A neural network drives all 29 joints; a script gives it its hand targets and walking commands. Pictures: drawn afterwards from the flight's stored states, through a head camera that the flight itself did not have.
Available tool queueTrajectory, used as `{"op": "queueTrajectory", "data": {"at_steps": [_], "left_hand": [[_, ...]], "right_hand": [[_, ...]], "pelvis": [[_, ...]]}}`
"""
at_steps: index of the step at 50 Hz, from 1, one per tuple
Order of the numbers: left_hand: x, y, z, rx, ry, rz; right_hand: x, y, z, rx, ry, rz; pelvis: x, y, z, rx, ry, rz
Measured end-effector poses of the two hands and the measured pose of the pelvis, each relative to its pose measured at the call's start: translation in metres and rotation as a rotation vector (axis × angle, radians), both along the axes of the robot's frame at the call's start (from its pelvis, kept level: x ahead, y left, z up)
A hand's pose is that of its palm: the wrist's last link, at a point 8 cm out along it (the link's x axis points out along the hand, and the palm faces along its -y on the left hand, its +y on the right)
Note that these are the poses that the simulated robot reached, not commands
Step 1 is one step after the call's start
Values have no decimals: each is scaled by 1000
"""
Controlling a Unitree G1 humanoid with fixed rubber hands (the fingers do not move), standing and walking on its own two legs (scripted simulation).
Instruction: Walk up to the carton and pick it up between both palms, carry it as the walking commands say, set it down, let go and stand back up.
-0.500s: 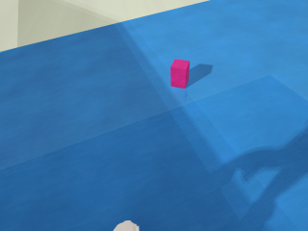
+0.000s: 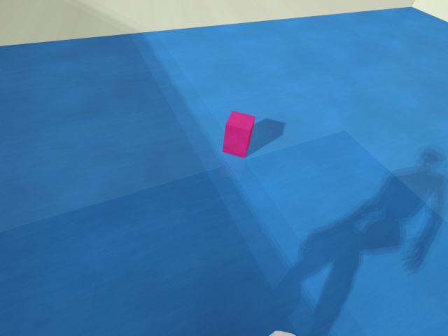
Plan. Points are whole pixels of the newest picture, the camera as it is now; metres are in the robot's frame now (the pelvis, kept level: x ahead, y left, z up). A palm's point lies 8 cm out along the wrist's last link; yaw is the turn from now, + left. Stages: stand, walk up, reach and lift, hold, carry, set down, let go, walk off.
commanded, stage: walk up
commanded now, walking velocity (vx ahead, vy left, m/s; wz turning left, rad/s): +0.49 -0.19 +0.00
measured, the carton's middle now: (238, 134) +1.39 -0.16 -0.67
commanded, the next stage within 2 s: none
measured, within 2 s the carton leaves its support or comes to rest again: neither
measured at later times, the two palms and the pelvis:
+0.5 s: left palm (157, 286) +0.26 +0.14 -0.13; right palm (381, 286) +0.28 -0.37 -0.15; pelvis +0.24 -0.11 -0.01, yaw +0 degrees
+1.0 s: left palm (149, 205) +0.49 +0.20 -0.16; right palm (333, 195) +0.51 -0.31 -0.12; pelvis +0.49 -0.05 -0.01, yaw -1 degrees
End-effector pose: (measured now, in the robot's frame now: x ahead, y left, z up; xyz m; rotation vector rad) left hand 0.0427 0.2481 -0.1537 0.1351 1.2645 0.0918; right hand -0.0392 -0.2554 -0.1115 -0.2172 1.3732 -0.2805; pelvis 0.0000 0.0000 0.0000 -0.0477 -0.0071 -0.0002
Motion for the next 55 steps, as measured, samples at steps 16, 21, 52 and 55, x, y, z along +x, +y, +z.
{"op": "queueTrajectory", "data": {"at_steps": [16, 21, 52, 55], "left_hand": [[290, -118, 12, -3, -294, -149], [264, -112, 16, 80, -164, -46], [492, -52, -2, 13, 35, -1], [559, -60, 5, 0, -47, -43]], "right_hand": [[66, -58, -38, 101, 225, -141], [204, -100, -48, 101, 36, -1], [527, -54, -4, 0, -45, 17], [502, -52, 1, 11, 50, -46]], "pelvis": [[162, -87, -29, 46, 26, 5], [204, -107, -19, 46, 15, 6], [505, -53, -2, 10, 14, -18], [530, -59, 1, 7, 9, -14]]}}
